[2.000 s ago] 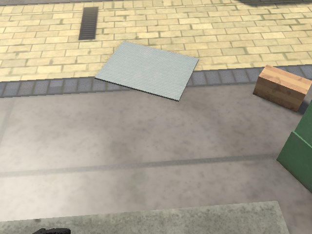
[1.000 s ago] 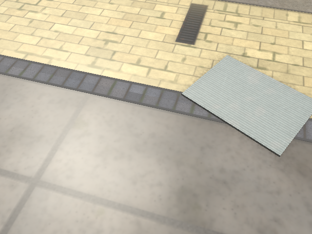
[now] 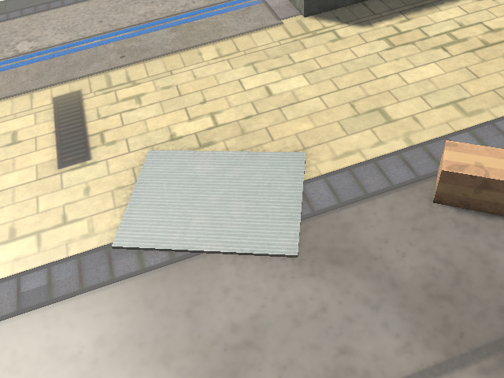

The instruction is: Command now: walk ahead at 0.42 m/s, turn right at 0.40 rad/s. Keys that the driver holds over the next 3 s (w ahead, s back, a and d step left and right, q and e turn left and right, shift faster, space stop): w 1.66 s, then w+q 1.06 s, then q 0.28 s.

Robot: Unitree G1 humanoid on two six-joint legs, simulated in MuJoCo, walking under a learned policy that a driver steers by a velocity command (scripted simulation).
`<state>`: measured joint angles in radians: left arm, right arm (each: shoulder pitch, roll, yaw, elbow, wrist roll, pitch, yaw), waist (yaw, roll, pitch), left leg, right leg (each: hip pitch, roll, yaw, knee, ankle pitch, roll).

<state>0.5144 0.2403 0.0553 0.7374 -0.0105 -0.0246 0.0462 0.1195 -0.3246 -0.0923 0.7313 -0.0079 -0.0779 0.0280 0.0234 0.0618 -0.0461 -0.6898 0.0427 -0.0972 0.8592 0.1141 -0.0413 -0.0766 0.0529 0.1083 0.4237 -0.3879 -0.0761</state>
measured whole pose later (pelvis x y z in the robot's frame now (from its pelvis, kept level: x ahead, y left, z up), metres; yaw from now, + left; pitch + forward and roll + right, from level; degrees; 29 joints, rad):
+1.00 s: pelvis +0.60 +0.02 -0.14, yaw -2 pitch +1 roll +0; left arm 0.30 0.24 0.05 0.80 0.00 -0.09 -0.02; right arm 0.17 -0.30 -0.05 0.83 0.00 -0.06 0.00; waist 0.04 0.04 0.02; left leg -0.61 0.10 -0.05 0.97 -0.22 0.00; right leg -0.19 0.07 -0.01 0.30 -0.14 -0.08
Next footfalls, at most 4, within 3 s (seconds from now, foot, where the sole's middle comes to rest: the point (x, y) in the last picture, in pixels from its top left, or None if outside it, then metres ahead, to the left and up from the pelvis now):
0.32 left None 0.36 0.16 -0.92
0.74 right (320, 353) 0.65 -0.06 -0.92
1.26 left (244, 280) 0.91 0.18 -0.92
1.80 right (313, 212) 1.19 -0.08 -0.92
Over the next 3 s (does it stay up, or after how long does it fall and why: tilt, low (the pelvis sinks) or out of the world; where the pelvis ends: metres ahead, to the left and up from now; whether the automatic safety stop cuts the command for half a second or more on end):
stays up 1.59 0.18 -0.15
